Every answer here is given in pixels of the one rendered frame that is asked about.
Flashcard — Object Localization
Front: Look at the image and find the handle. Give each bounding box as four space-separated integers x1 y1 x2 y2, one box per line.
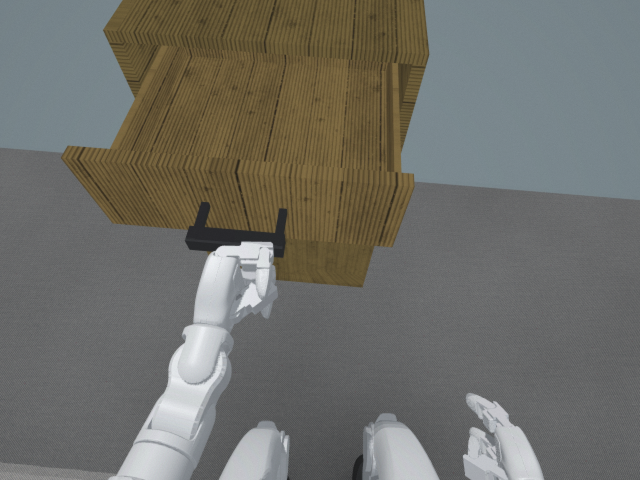
185 202 287 258

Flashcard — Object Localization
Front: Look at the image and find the left robot shin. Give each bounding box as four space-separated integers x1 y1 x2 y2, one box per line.
257 421 277 429

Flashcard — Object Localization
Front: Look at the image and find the left robot thigh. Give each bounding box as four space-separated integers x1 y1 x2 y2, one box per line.
219 427 290 480

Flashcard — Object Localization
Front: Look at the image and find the drawer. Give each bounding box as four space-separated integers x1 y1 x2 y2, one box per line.
61 45 415 247

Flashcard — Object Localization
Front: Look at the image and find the robot left forearm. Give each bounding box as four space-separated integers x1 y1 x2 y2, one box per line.
108 323 234 480

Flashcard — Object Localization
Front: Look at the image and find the robot left hand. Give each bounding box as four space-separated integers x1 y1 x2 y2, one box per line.
193 242 278 333

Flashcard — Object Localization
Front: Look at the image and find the robot right hand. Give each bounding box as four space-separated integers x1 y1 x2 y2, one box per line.
463 393 544 480

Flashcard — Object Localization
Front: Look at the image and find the cabinet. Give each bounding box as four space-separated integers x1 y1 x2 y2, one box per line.
103 0 429 288

